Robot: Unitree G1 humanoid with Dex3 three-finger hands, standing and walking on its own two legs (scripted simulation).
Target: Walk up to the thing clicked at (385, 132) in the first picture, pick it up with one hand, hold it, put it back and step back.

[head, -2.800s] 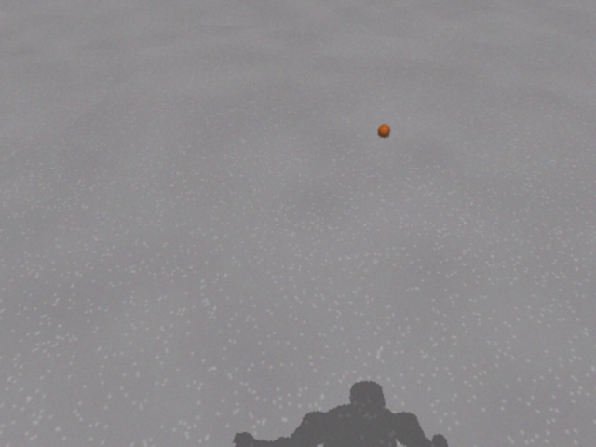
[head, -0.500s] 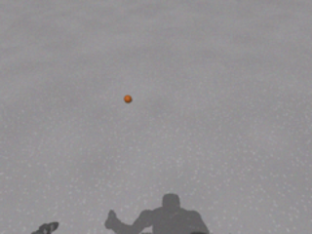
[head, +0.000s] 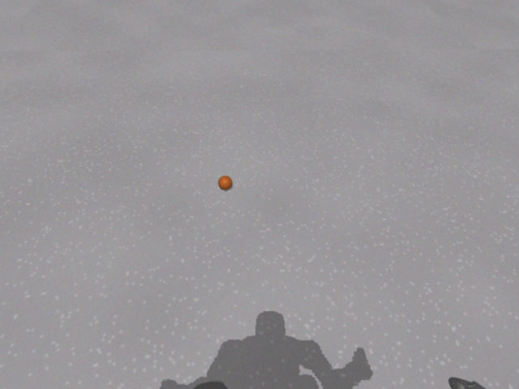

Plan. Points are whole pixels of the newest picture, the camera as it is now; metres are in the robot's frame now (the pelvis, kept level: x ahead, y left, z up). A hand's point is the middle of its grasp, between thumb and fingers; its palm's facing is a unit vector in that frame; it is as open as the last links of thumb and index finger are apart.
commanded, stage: walk up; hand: left
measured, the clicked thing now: (225, 182) +1.17 +0.24 -0.71
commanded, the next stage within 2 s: none
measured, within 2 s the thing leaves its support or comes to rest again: neither
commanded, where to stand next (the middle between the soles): +0.82 +0.01 m, yaw -1 degrees
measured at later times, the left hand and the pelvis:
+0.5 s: hand (160, 271) +0.35 +0.23 -0.10, palm faces -0.03 -0.92 -0.40, open 7.3 cm; pelvis +0.23 -0.03 +0.01, yaw +0 degrees
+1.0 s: hand (150, 233) +0.46 +0.29 -0.14, palm faces -0.03 -0.94 -0.35, open 7.4 cm; pelvis +0.43 +0.01 +0.02, yaw +1 degrees
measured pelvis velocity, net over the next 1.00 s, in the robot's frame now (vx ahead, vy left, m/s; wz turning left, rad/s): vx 0.43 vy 0.01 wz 0.01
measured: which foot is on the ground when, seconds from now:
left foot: down 0.00-0.42, up 0.44-0.82, down 0.84-1.00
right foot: up 0.00-0.38, down 0.40-0.86, up 0.88-1.00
